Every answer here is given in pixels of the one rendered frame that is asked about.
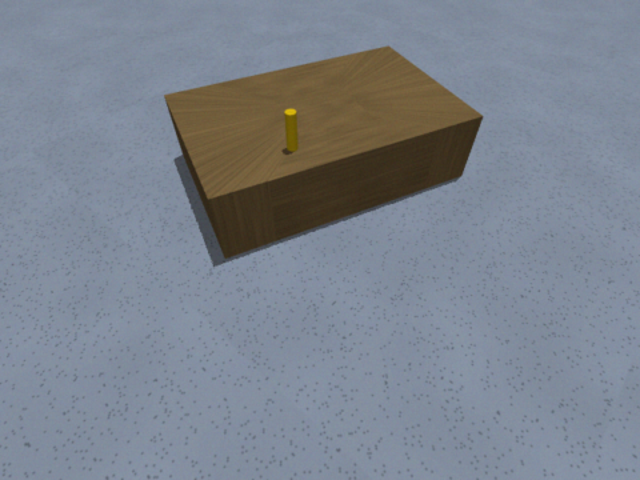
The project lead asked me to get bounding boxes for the can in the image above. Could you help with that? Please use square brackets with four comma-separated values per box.
[285, 109, 298, 152]

